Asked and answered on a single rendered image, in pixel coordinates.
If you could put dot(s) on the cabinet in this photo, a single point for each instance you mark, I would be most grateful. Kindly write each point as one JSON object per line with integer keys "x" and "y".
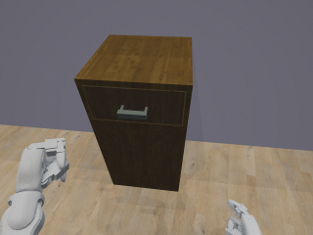
{"x": 141, "y": 154}

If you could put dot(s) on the drawer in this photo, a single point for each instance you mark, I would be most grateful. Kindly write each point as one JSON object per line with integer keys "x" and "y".
{"x": 164, "y": 106}

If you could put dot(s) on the right robot hand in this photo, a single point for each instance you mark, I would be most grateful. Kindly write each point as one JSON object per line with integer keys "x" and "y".
{"x": 248, "y": 224}

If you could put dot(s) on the robot left forearm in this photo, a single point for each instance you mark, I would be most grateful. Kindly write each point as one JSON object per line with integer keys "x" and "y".
{"x": 25, "y": 215}

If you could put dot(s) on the left robot hand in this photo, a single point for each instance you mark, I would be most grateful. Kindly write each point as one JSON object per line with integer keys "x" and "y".
{"x": 33, "y": 163}

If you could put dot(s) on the handle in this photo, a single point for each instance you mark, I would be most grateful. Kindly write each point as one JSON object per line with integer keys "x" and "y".
{"x": 132, "y": 114}

